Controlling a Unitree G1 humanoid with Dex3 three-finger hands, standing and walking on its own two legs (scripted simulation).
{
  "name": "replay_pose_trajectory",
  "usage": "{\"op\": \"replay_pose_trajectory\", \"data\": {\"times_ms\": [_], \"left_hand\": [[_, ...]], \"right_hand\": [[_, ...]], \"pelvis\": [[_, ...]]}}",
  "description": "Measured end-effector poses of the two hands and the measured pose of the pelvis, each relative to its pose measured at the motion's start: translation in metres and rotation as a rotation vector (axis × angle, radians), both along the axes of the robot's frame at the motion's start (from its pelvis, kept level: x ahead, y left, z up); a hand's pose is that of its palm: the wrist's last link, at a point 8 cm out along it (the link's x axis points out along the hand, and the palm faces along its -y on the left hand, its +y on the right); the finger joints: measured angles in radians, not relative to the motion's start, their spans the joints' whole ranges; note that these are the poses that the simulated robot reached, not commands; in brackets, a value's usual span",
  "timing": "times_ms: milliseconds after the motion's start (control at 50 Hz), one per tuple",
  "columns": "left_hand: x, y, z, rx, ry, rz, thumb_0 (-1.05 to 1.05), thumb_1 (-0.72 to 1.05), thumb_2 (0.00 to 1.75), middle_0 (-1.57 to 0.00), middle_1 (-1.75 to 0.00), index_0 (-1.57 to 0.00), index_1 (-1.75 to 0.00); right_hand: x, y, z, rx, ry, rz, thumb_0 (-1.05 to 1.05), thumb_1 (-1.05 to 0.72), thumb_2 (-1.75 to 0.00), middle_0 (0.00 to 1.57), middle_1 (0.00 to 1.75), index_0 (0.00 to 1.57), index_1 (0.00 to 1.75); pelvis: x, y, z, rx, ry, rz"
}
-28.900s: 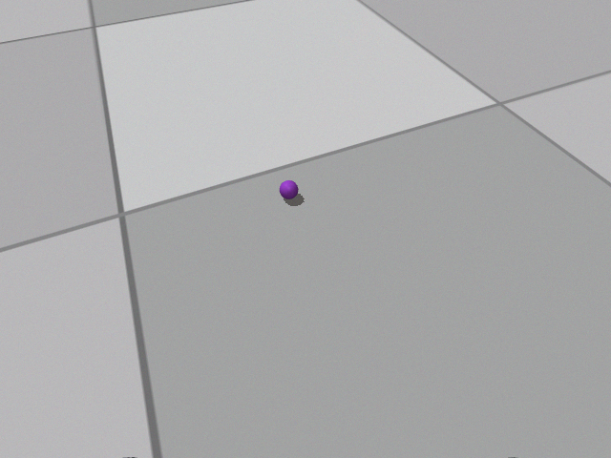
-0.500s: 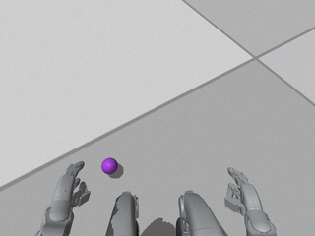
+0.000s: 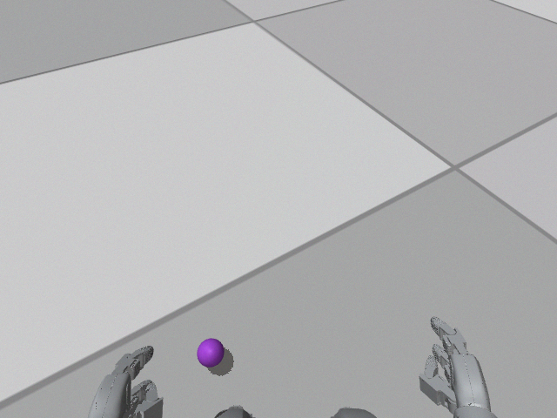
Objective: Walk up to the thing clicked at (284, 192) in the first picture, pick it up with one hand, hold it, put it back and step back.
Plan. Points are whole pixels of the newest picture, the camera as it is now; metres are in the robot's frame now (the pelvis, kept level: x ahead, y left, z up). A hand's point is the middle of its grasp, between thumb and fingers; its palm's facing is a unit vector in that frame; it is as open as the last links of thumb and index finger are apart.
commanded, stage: home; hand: left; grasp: from above
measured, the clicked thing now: (210, 352) +0.42 +0.23 -0.67
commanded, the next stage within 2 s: stand in 1.84 s
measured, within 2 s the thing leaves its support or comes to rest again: neither
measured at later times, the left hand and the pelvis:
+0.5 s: hand (160, 405) +0.16 +0.18 -0.05, palm faces +0.04 -0.98 -0.20, open 7.4 cm; pelvis +0.00 +0.00 +0.00, yaw +0 degrees
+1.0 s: hand (160, 402) +0.16 +0.18 -0.05, palm faces +0.04 -0.98 -0.20, open 7.4 cm; pelvis +0.00 +0.00 +0.00, yaw +0 degrees
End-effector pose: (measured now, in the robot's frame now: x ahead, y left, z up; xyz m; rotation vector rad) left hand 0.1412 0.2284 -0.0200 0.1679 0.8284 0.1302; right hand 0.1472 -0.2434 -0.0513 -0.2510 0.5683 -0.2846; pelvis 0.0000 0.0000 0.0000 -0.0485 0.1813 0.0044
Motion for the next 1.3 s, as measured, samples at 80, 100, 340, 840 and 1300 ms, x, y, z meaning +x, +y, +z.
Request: {"op": "replay_pose_trajectory", "data": {"times_ms": [80, 100, 340, 840, 1300], "left_hand": [[-0.001, -0.001, -0.004, -0.007, 0.007, 0.003, 0.02, 0.91, 0.9, -0.2, -0.3, -0.2, -0.3], [-0.001, -0.001, -0.004, -0.007, 0.006, 0.003, 0.02, 0.91, 0.9, -0.2, -0.3, -0.2, -0.3], [0.001, -0.001, -0.001, 0.002, -0.003, -0.005, 0.02, 0.9, 0.89, -0.2, -0.3, -0.2, -0.3], [0.004, -0.001, -0.001, 0.002, -0.004, -0.014, 0.02, 0.9, 0.89, -0.2, -0.3, -0.2, -0.3], [0.006, 0.0, -0.002, 0.001, -0.002, -0.014, 0.02, 0.91, 0.9, -0.2, -0.3, -0.2, -0.3]], "right_hand": [[0.008, 0.001, 0.003, -0.006, -0.017, 0.025, 0.02, -0.9, -0.9, 0.21, 0.29, 0.2, 0.3], [0.009, 0.002, 0.003, -0.007, -0.018, 0.029, 0.02, -0.9, -0.9, 0.21, 0.29, 0.2, 0.3], [0.0, 0.005, -0.004, 0.005, 0.018, 0.033, 0.02, -0.9, -0.9, 0.21, 0.29, 0.2, 0.3], [-0.002, 0.003, -0.005, 0.0, 0.024, 0.015, 0.02, -0.9, -0.9, 0.21, 0.29, 0.2, 0.3], [-0.001, 0.004, -0.007, 0.003, 0.033, 0.015, 0.02, -0.9, -0.9, 0.21, 0.29, 0.2, 0.3]], "pelvis": [[-0.001, -0.001, 0.0, 0.001, -0.005, 0.002], [-0.001, -0.001, 0.0, 0.001, -0.006, 0.003], [-0.002, -0.001, 0.001, 0.001, -0.014, 0.001], [-0.001, 0.0, 0.0, 0.001, -0.011, -0.005], [0.002, 0.001, 0.0, 0.0, -0.009, -0.005]]}}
